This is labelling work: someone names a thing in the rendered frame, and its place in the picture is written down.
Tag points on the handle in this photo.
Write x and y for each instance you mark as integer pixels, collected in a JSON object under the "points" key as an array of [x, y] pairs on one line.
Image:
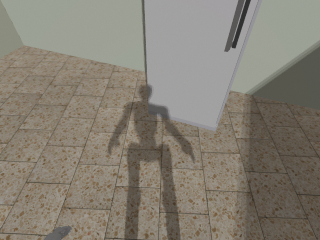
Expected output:
{"points": [[241, 22]]}

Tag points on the fridge door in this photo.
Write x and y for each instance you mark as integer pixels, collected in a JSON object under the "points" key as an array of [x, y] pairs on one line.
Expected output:
{"points": [[189, 56]]}

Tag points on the robot left hand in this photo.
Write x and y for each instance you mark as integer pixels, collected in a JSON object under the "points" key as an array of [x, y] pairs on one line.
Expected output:
{"points": [[59, 233]]}

